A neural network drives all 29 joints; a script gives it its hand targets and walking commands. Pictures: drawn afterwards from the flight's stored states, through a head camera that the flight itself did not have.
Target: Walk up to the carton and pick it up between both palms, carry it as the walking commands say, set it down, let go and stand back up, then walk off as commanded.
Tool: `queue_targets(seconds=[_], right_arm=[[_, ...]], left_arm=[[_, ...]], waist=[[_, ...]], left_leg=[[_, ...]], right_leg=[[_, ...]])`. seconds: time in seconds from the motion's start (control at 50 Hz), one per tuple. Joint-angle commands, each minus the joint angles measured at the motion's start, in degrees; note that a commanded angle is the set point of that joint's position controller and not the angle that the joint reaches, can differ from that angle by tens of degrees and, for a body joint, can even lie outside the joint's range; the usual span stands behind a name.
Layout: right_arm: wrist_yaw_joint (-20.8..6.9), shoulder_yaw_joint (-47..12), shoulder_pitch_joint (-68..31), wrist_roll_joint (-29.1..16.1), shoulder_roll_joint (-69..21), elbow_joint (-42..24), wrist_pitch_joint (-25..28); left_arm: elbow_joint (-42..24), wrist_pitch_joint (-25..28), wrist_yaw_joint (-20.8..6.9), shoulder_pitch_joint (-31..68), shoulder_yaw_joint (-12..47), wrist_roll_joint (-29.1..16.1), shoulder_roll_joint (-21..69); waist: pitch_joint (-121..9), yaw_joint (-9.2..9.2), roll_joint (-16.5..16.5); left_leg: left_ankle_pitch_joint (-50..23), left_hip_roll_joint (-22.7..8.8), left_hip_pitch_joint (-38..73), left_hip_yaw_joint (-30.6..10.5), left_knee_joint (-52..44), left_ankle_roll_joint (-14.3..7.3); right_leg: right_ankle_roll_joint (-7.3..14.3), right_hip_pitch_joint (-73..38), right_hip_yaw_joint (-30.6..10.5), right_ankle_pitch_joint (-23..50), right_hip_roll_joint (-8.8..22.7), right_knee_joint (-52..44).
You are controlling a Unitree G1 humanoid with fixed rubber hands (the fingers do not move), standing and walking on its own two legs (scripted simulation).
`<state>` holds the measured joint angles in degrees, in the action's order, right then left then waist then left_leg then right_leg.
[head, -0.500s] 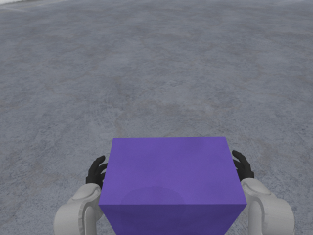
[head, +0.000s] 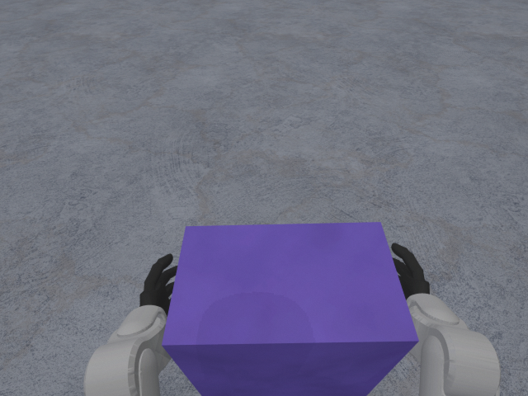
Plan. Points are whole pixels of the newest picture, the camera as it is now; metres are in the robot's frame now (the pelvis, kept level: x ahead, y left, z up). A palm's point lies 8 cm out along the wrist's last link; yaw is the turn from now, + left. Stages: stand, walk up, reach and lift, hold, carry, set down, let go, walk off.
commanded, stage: carry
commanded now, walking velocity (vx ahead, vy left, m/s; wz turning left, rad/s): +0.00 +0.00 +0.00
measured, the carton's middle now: (283, 323) +0.24 +0.00 +0.04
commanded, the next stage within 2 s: none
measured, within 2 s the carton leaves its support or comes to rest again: neither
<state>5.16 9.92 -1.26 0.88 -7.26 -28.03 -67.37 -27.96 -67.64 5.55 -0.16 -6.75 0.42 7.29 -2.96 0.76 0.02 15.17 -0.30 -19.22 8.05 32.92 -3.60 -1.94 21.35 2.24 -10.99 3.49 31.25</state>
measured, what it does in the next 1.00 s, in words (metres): stands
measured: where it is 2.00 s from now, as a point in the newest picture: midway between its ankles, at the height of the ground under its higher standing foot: outside the picture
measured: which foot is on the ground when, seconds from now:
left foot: down 0.00-1.00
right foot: down 0.00-1.00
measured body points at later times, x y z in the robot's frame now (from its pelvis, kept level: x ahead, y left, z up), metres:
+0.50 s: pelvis +0.00 +0.02 +0.00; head -0.02 +0.02 +0.45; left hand +0.25 +0.18 +0.07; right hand +0.25 -0.16 +0.08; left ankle +0.03 +0.08 -0.73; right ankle +0.06 -0.14 -0.73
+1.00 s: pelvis +0.01 +0.02 +0.00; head +0.01 +0.02 +0.45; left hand +0.27 +0.18 +0.06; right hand +0.27 -0.16 +0.07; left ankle +0.03 +0.08 -0.73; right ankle +0.06 -0.14 -0.73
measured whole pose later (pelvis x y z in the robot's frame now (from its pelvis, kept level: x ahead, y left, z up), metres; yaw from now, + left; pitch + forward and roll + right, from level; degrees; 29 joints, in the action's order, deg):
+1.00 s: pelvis +0.01 +0.02 +0.00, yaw +0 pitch +1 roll +0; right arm 4.9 10.9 -2.0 1.3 -7.2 -23.8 -65.0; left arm -23.0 -64.9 5.4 1.0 -6.9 0.8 7.2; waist -3.0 0.3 0.0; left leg 17.0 1.4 -18.2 9.0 33.6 -5.2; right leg -3.4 21.1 1.2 -13.2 5.2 33.3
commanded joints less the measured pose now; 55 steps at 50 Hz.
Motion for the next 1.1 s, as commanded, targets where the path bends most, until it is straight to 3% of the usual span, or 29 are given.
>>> queue_targets(seconds=[0.0, 0.08, 0.1, 0.16, 0.2, 0.22, 0.3, 0.4, 0.42, 0.46, 0.48, 0.5, 0.6, 0.62, 0.68, 0.72, 0.74, 0.8, 0.82, 0.84, 0.86, 0.88, 0.94, 0.96, 1.0, 1.02, 1.04, 1.06, 1.08], right_arm=[[-7.4, -44.9, -25.8, -14.0, -44.6, -7.7, 0.7], [-7.6, -45.9, -27.0, -14.4, -45.2, -9.6, 1.0], [-7.5, -45.4, -27.8, -14.3, -44.6, -8.8, 1.0], [-7.4, -44.7, -26.1, -14.2, -44.9, -5.9, 0.7], [-7.4, -45.0, -27.5, -14.1, -44.6, -7.5, 0.9], [-7.3, -44.9, -28.1, -14.2, -44.0, -7.4, 0.9], [-7.2, -43.7, -27.0, -14.0, -43.8, -6.6, 1.0], [-7.1, -44.9, -28.4, -14.5, -43.9, -8.1, 1.3], [-7.2, -44.4, -28.5, -14.4, -44.0, -8.5, 1.4], [-7.2, -43.5, -28.0, -13.6, -43.2, -5.5, 1.2], [-7.3, -42.7, -26.6, -13.2, -43.2, -3.6, 1.3], [-7.1, -44.0, -28.4, -14.0, -44.2, -6.5, 1.4], [-7.3, -44.0, -28.7, -13.6, -43.8, -6.9, 2.1], [-7.2, -43.3, -27.3, -13.4, -44.2, -6.5, 2.0], [-7.1, -41.4, -26.5, -12.2, -42.3, -2.1, 2.2], [-7.2, -43.2, -27.6, -13.1, -42.9, -5.8, 2.5], [-7.3, -42.7, -28.2, -12.9, -42.3, -5.1, 2.9], [-7.4, -44.2, -28.5, -13.8, -44.8, -7.0, 2.9], [-7.5, -42.3, -28.5, -12.5, -42.8, -3.5, 3.4], [-7.5, -43.0, -27.6, -12.9, -43.7, -4.2, 3.4], [-7.5, -43.6, -28.9, -13.5, -43.7, -6.3, 3.5], [-7.5, -42.9, -29.2, -12.8, -42.7, -4.7, 3.8], [-7.5, -43.7, -27.3, -14.2, -44.4, -7.3, 3.7], [-7.6, -43.0, -26.7, -13.5, -43.2, -5.3, 3.6], [-7.5, -44.2, -28.0, -14.4, -44.5, -8.4, 3.8], [-7.6, -42.5, -27.7, -12.6, -42.9, -4.3, 3.8], [-7.5, -43.5, -28.2, -13.8, -43.4, -7.0, 4.0], [-7.8, -38.2, -26.2, -9.7, -39.2, 3.1, 4.7], [-7.9, -42.6, -27.7, -12.7, -42.5, -4.2, 4.7]], left_arm=[[-9.6, 1.6, -7.4, 28.6, 42.0, -14.6, 43.8], [-10.1, 1.9, -7.7, 29.2, 42.5, -15.0, 45.5], [-9.9, 1.9, -7.5, 30.1, 42.4, -14.7, 44.6], [-9.8, 1.9, -7.3, 30.1, 41.3, -14.5, 43.4], [-10.1, 2.0, -7.4, 30.9, 41.8, -14.7, 43.7], [-9.0, 1.8, -7.4, 29.9, 40.7, -14.0, 43.1], [-8.3, 1.7, -6.9, 30.0, 41.4, -14.0, 44.2], [-7.9, 2.1, -6.8, 28.5, 40.2, -13.6, 43.8], [-9.0, 2.2, -6.7, 30.7, 41.7, -14.1, 44.7], [-8.1, 2.1, -6.9, 30.6, 40.3, -13.6, 42.7], [-7.6, 2.4, -6.7, 30.8, 40.0, -13.2, 42.2], [-8.6, 2.3, -6.8, 30.6, 40.5, -13.8, 43.3], [-8.0, 2.9, -7.2, 30.3, 40.4, -13.7, 43.7], [-9.7, 3.0, -7.1, 32.3, 42.2, -14.7, 44.9], [-6.4, 3.2, -6.7, 31.3, 39.6, -12.8, 41.8], [-6.5, 3.2, -6.8, 29.2, 40.0, -13.1, 43.4], [-6.3, 3.7, -6.9, 29.8, 39.5, -12.8, 42.8], [-8.0, 3.8, -7.4, 30.4, 40.6, -14.0, 45.1], [-3.8, 4.2, -7.6, 29.4, 38.3, -12.4, 42.9], [-5.9, 4.5, -7.4, 30.2, 39.4, -13.2, 43.6], [-7.8, 4.4, -7.2, 31.3, 40.6, -13.3, 44.1], [-5.7, 4.7, -7.3, 30.6, 38.9, -12.2, 42.7], [-9.2, 4.7, -7.0, 30.4, 41.7, -14.2, 45.1], [-7.3, 4.7, -6.9, 29.4, 40.0, -13.3, 43.3], [-9.0, 4.6, -7.0, 29.6, 41.2, -13.9, 45.4], [-4.7, 4.6, -7.2, 29.1, 39.0, -12.0, 43.5], [-7.5, 4.7, -7.0, 29.8, 40.3, -13.2, 44.1], [-0.1, 5.7, -7.1, 30.3, 36.3, -9.8, 39.7], [-6.9, 5.7, -7.2, 31.4, 40.2, -12.7, 42.7]], waist=[[-16.1, -0.30, 0.1], [-16.0, -0.35, -2.0], [-16.4, -0.48, 0.1], [-14.4, -0.47, 0.6], [-15.2, -0.63, -2.0], [-13.6, -0.64, -1.5], [-15.2, -0.29, 3.4], [-15.8, -0.50, -0.8], [-14.3, -0.51, 2.0], [-13.4, -0.56, 1.1], [-13.7, -0.53, 1.7], [-13.5, -0.52, 0.0], [-15.8, -0.56, -2.2], [-16.6, -0.57, 1.6], [-16.5, -0.61, 2.2], [-15.2, -0.32, -0.2], [-15.4, -0.47, 0.4], [-15.5, -0.41, -2.2], [-15.9, -0.50, -3.1], [-16.0, -0.47, -2.9], [-16.4, -0.47, -0.4], [-16.7, -0.56, -2.2], [-18.2, -0.26, 1.6], [-17.3, -0.24, -0.8], [-18.4, -0.31, 0.6], [-17.1, -0.29, -1.2], [-17.4, -0.27, 0.2], [-17.1, -0.38, 1.3], [-16.0, -0.32, 1.3]], left_leg=[[-6.7, -8.7, 4.5, -9.0, -9.2, 0.4], [-8.3, -9.0, 5.4, -9.4, -9.3, 0.2], [-9.3, -9.3, 5.1, -9.7, -9.3, 0.0], [-5.3, -9.3, 3.8, -10.5, -11.0, 0.0], [-5.6, -9.1, 4.3, -10.5, -10.2, -0.1], [-2.5, -8.5, 3.1, -9.2, -10.4, 0.3], [-6.6, -9.6, 4.7, -11.2, -11.9, -0.2], [-9.0, -9.5, 5.3, -11.3, -11.6, -0.4], [-9.1, -9.5, 5.0, -10.9, -11.8, -0.1], [-4.4, -9.6, 3.4, -11.0, -13.0, -0.4], [-6.1, -9.1, 4.7, -10.6, -11.8, -0.2], [-2.1, -9.1, 3.7, -11.9, -12.8, -0.6], [-7.5, -8.5, 6.1, -9.9, -9.9, -0.6], [-9.4, -8.7, 7.7, -10.7, -10.8, -0.6], [-14.6, -9.4, 8.3, -10.4, -9.5, -0.5], [-10.0, -8.7, 6.2, -10.4, -10.0, -0.7], [-9.2, -9.2, 6.4, -11.6, -11.0, -0.8], [-8.9, -8.1, 5.8, -9.5, -8.9, -0.8], [-8.6, -8.5, 5.7, -10.1, -9.2, -0.8], [-10.5, -8.4, 6.1, -9.8, -8.8, -0.7], [-10.7, -8.7, 7.0, -10.3, -9.2, -0.7], [-13.9, -8.7, 6.6, -9.6, -8.2, -0.7], [-15.5, -9.0, 8.9, -11.4, -8.8, -1.0], [-13.5, -8.9, 8.0, -11.2, -8.4, -1.0], [-13.5, -8.8, 8.7, -10.7, -8.4, -0.9], [-12.6, -8.6, 8.3, -9.1, -8.0, -1.0], [-13.6, -8.6, 7.5, -10.7, -7.8, -0.9], [-14.4, -8.8, 7.4, -9.8, -8.0, -0.9], [-13.6, -8.7, 7.2, -10.0, -7.9, -0.8]], right_leg=[[2.8, -7.6, -4.1, 1.7, 4.6, -4.4], [2.4, -7.4, -3.5, 1.1, 4.2, -3.5], [2.3, -7.7, -3.3, 1.8, 4.5, -3.7], [2.4, -6.9, -3.6, -1.1, 3.9, -3.8], [2.7, -7.2, -3.7, 0.1, 4.1, -3.7], [2.5, -6.8, -4.0, -0.7, 4.6, -4.6], [2.0, -6.5, -2.8, -2.7, 3.8, -2.6], [1.9, -7.0, -2.6, -1.8, 3.7, -2.1], [1.9, -5.8, -2.4, -2.2, 3.4, -2.2], [1.9, -6.2, -2.8, -2.7, 3.5, -2.6], [2.0, -5.5, -2.9, -2.1, 3.7, -3.0], [2.2, -5.5, -2.9, -4.5, 3.4, -3.1], [2.4, -6.2, -3.5, -0.3, 4.2, -3.3], [2.3, -5.5, -3.0, -1.5, 4.0, -2.3], [1.8, -5.3, -2.5, -0.4, 3.6, -1.3], [2.0, -5.8, -3.0, -1.3, 3.9, -2.3], [1.7, -5.8, -2.6, -2.8, 3.6, -1.7], [2.3, -6.3, -3.7, 1.3, 4.5, -3.0], [2.4, -7.2, -3.2, 0.7, 4.1, -2.4], [2.5, -7.0, -3.3, 2.5, 4.5, -2.7], [2.6, -6.5, -3.4, 1.0, 4.4, -1.9], [2.8, -7.9, -3.2, 4.3, 4.5, -1.3], [2.6, -6.1, -2.8, -1.6, 3.5, 0.1], [2.6, -6.3, -3.1, -0.5, 3.4, -1.2], [2.8, -6.6, -3.5, 0.2, 3.8, -0.8], [2.9, -6.3, -3.8, 2.5, 4.1, -1.8], [2.9, -7.4, -3.1, 1.8, 3.9, -0.9], [2.8, -6.5, -3.3, 2.8, 4.1, -0.7], [3.0, -6.4, -3.7, 2.1, 4.3, -1.1]])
